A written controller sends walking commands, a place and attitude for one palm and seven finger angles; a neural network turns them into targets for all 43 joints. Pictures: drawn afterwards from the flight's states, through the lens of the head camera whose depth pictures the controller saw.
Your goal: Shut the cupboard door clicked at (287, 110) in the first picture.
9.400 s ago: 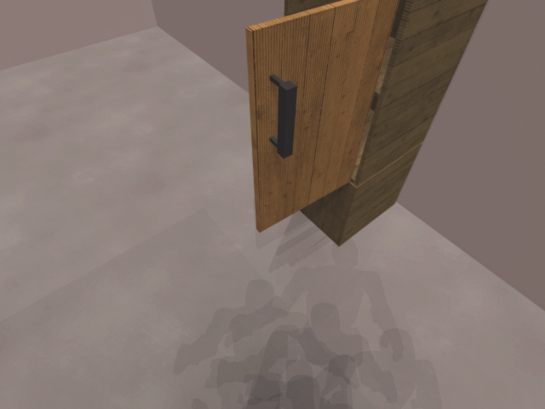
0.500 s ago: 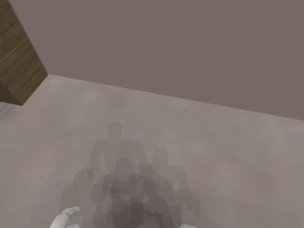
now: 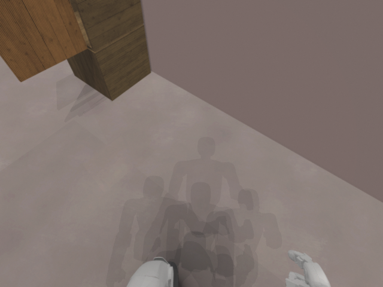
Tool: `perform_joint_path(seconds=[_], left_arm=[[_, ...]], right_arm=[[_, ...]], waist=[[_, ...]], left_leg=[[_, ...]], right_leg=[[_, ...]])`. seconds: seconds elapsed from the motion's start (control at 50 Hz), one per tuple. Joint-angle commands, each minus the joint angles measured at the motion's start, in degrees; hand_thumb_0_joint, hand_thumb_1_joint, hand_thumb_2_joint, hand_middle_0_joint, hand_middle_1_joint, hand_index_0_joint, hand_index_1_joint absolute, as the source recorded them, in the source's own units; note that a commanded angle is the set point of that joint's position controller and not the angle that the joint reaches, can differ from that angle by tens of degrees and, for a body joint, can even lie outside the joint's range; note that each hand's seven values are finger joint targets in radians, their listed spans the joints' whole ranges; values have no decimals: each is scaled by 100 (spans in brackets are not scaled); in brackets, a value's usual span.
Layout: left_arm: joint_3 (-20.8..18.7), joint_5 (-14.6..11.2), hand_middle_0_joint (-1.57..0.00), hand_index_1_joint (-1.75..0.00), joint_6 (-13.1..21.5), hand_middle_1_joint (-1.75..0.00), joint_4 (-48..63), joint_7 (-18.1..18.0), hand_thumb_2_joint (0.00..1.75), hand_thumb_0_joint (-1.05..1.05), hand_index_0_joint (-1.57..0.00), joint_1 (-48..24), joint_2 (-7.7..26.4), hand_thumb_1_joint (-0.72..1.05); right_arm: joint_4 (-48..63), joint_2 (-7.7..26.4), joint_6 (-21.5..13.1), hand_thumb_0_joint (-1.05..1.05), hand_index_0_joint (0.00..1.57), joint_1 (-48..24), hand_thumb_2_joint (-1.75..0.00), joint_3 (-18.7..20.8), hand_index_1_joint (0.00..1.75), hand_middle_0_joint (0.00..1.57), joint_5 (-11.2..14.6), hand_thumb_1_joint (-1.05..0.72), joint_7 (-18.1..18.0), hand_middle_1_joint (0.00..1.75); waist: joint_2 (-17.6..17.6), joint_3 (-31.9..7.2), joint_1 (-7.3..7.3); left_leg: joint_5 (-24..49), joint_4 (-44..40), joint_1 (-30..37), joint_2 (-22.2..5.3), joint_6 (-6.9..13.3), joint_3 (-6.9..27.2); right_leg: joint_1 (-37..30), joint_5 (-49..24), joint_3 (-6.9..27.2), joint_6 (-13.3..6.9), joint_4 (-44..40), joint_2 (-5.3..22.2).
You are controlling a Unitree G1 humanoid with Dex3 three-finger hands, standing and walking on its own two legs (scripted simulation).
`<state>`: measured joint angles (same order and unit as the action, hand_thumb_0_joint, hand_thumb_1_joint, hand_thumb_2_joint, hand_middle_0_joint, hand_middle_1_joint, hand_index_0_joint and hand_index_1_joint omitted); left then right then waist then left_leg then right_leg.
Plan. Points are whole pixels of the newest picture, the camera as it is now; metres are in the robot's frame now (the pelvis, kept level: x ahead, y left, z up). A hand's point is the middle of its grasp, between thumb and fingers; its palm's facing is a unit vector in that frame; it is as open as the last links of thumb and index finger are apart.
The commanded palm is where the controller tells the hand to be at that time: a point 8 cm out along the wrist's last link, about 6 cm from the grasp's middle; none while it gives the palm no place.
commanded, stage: walk to a spot facing it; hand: left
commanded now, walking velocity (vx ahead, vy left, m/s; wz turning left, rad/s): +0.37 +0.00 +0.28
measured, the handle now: out of the picture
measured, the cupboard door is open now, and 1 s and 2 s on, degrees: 86 86 86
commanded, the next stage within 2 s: turn to face it in 1.12 s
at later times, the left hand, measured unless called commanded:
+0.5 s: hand (136, 184) +0.36 +0.19 -0.14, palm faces +0.00 -0.99 -0.14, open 7.4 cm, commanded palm none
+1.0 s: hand (138, 188) +0.36 +0.19 -0.16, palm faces +0.28 -0.94 -0.17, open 7.3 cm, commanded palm none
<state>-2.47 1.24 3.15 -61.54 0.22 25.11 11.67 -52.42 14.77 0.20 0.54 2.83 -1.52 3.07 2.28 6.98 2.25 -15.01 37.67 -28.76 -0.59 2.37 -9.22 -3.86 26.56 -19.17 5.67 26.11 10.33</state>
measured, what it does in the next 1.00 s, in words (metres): walks ahead: left foot, then right foot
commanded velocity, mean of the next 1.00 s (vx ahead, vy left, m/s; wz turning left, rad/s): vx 0.37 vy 0.00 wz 0.17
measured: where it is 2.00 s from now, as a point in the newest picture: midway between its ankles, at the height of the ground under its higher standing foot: (181, 176)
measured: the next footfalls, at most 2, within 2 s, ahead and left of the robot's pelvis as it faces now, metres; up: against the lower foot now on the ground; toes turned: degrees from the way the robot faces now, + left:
left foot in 0.02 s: +0.14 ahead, +0.09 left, +0.00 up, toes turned +8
right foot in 0.58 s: +0.41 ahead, -0.10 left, +0.00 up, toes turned -2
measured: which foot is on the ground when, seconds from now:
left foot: up 0.00-0.00, down 0.02-0.58, up 0.60-1.00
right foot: down 0.00-0.00, up 0.02-0.56, down 0.58-1.00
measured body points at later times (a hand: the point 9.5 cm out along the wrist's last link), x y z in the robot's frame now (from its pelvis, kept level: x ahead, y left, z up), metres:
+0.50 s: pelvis +0.23 +0.02 +0.01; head +0.26 +0.03 +0.46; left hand +0.36 +0.24 -0.13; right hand +0.16 -0.22 -0.13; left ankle +0.10 +0.09 -0.72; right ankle +0.36 -0.11 -0.69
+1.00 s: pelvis +0.46 +0.03 +0.01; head +0.48 +0.05 +0.46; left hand +0.35 +0.24 -0.15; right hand +0.61 -0.18 -0.12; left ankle +0.56 +0.17 -0.70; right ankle +0.37 -0.10 -0.72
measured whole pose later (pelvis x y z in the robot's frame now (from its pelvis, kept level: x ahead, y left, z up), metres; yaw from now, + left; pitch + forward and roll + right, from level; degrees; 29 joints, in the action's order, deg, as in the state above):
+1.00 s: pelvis +0.46 +0.03 +0.01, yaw +12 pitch +0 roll -1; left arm -2.2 1.1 4.7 -65.7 -0.2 22.9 10.1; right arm -58.6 11.3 -0.7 6.4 3.3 -1.1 2.1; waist 1.6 3.0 2.2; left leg -12.0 38.4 -29.6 -4.0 0.4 -5.8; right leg -2.8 20.3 -13.4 1.3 18.4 3.1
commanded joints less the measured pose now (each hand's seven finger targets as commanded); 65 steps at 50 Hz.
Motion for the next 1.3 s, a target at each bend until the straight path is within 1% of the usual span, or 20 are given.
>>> perform_joint_path(seconds=[0.0,0.04,0.12,0.2,0.44,0.48,0.52,0.54,0.56,0.58,0.62,0.7,0.92,0.96,1.0,1.02,1.04,1.08,1.16,1.28], left_arm=[[-92,-108,-20,-30,120,-30,950,107,90,0,-20,-510,557,90],[-156,-91,-20,-30,85,-30,1170,2,90,0,-20,-1149,595,90],[-110,78,-20,-30,-160,-30,558,83,90,0,-20,-474,260,90],[-123,51,-20,-30,-232,-30,607,103,90,0,-20,-735,287,90],[-7,-4,-20,-30,-97,-30,1279,176,90,0,-20,-2763,191,90],[-22,-7,-20,-30,-55,-30,1255,159,90,0,-20,-2596,270,90],[-116,3,-20,-30,21,-30,862,127,90,0,-20,-1304,472,90],[-246,44,-20,-30,85,-30,562,76,90,0,-20,-251,835,90],[-385,46,-20,-30,85,-30,319,19,90,0,-20,538,1317,90],[-369,-66,-20,-30,44,-30,338,-13,90,0,-20,400,1313,90],[-210,-71,-20,-30,62,-30,513,-70,90,0,-20,-534,741,90],[-71,-47,-20,-30,196,-30,476,-70,90,0,-20,-934,231,90],[-61,13,-20,-30,257,-30,-182,-79,90,0,-20,-97,516,90],[-68,10,-20,-30,239,-30,-215,-78,90,0,-20,-91,619,90],[-80,-24,-20,-30,205,-30,-200,-71,90,0,-20,-195,665,90],[-49,-50,-20,-30,189,-30,-89,-35,90,0,-20,-87,481,90],[33,-94,-20,-30,197,-30,112,22,90,0,-20,4,203,90],[-31,-66,-20,-30,154,-30,403,-31,90,0,-20,-756,395,90],[-27,66,-20,-30,-132,-30,115,30,90,0,-20,-300,-8,90],[-25,36,-20,-30,-217,-30,371,-8,90,0,-20,-768,-62,90]], right_arm=[[-255,1669,-228,0,20,2848,-90,432,30,20,-60,-90,-260,30],[-170,1583,-216,0,20,2276,-90,401,30,20,37,-90,-361,30],[-85,469,-448,0,20,1320,-90,65,30,20,50,-90,-407,30],[-303,356,-506,0,20,1625,-90,55,30,20,95,-90,-395,30],[-908,220,-502,0,20,2957,-90,-16,30,20,-21,-90,-475,30],[-1014,258,-479,0,20,3042,-90,-19,30,20,-32,-90,-483,30],[-1027,352,-476,0,20,2830,-90,-7,30,20,28,-90,-491,30],[-944,283,-504,0,20,2669,-90,6,30,20,112,-90,-449,30],[-804,28,-535,0,20,2863,-90,-16,30,20,193,-90,-446,30],[-734,175,-503,0,20,2593,-90,4,30,20,192,-90,-435,30],[-684,-61,-422,0,20,1901,-90,45,30,20,120,-90,-376,30],[-886,-501,-142,0,20,2360,-90,4,30,20,9,-90,-271,30],[-216,-418,-244,0,20,361,-90,10,30,20,27,-90,-42,30],[-242,-279,-273,0,20,475,-90,29,30,20,16,-90,-65,30],[-571,5,-311,0,20,1580,-90,107,30,20,-42,-90,-144,30],[-746,547,-333,0,20,2417,-90,224,30,20,-94,-90,-217,30],[-836,1087,-352,0,20,3019,-90,342,30,20,-80,-90,-303,30],[-724,1034,-289,0,20,2575,-90,306,30,20,22,-90,-394,30],[-458,219,-428,0,20,1441,-90,64,30,20,27,-90,-423,30],[-538,95,-447,0,20,1636,-90,39,30,20,53,-90,-436,30]], waist=[[-1497,-2583,-1391],[-171,-1549,-1011],[-964,-542,-217],[-711,-521,-141],[-805,-102,-660],[-696,-195,-524],[-472,-794,100],[-31,-1431,535],[1213,-2116,635],[783,-1936,535],[173,-553,183],[493,-431,-402],[556,-93,-26],[538,-132,-191],[174,-650,-749],[-671,-1292,-1070],[-1884,-1926,-1121],[-489,-1270,-918],[-985,-211,-214],[-475,-427,-148]], left_leg=[[1423,-1344,5048,-2344,1353,3978],[1601,-1808,3748,-2569,1437,3562],[1471,-2389,1659,-1319,606,1632],[1503,-2716,1903,-1183,688,1470],[3471,-2340,3207,-1311,634,1279],[4267,-1897,3183,-1326,605,1254],[4832,-503,2668,-1083,372,1081],[3776,857,1386,-735,180,858],[-780,2805,-219,303,-121,515],[-1714,3819,-536,75,-35,1010],[-778,3751,-742,-459,-40,1226],[-10,2730,-160,-655,-256,961],[339,92,-372,-372,-201,343],[162,-246,173,-141,-83,114],[361,-803,2068,134,93,-35],[272,-967,3555,-823,459,1244],[850,-1640,4556,-2247,1113,3490],[1022,-2069,3405,-2427,1292,3369],[416,-2725,1261,-1646,684,1693],[2285,-2523,1259,-1283,779,1209]], right_leg=[[3963,397,827,-194,5177,-502],[4484,-13,1724,-355,5942,-147],[3658,-1108,1831,-215,4771,37],[3859,-1717,1837,-178,3930,-37],[3833,-1818,1409,-572,1258,-534],[3156,-1424,1269,-716,888,-760],[1268,-1819,1213,-883,385,-978],[-626,-2218,2057,-1154,389,-296],[-1984,-2970,4406,-1877,-154,1497],[-1431,-2930,4673,-2108,-655,1848],[438,-2207,3638,-1705,-1134,1336],[1555,-2131,1945,-1261,-1615,672],[389,-3318,1408,-1223,-1407,823],[350,-4115,1226,-1157,-948,820],[1054,-4750,781,-917,656,539],[2223,-3414,647,-657,2162,135],[3549,208,748,-448,4056,-681],[3963,178,1598,-594,5189,-390],[3438,-815,1822,-465,4353,-78],[2913,-1396,1621,-263,2614,-263]])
